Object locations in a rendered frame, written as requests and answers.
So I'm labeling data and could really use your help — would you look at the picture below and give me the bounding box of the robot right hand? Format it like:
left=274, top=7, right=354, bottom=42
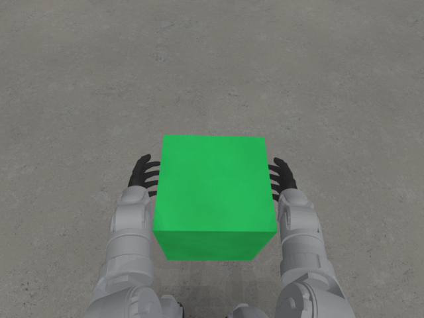
left=268, top=157, right=297, bottom=202

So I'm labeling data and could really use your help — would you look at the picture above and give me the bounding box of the robot left shin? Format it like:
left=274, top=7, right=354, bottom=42
left=161, top=295, right=177, bottom=302

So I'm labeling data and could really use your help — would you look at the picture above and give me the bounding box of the right robot upper arm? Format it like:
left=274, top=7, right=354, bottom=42
left=274, top=282, right=355, bottom=318

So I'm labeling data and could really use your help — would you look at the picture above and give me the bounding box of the left robot upper arm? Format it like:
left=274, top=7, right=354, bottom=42
left=84, top=285, right=163, bottom=318

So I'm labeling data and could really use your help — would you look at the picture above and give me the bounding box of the carton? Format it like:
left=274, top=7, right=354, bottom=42
left=152, top=134, right=278, bottom=260

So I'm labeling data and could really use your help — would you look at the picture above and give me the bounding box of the robot left hand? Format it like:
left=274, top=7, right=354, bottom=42
left=128, top=154, right=160, bottom=197

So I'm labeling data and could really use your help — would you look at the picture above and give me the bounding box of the robot shin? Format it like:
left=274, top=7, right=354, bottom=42
left=234, top=303, right=248, bottom=310
left=161, top=295, right=177, bottom=302

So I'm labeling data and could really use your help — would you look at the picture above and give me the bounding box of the robot right forearm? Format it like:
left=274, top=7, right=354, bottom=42
left=278, top=188, right=348, bottom=302

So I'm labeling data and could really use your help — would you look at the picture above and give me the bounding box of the robot right shin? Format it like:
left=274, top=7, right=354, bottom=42
left=234, top=303, right=248, bottom=310

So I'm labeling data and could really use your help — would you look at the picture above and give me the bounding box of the robot left forearm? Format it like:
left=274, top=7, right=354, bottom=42
left=87, top=185, right=154, bottom=308

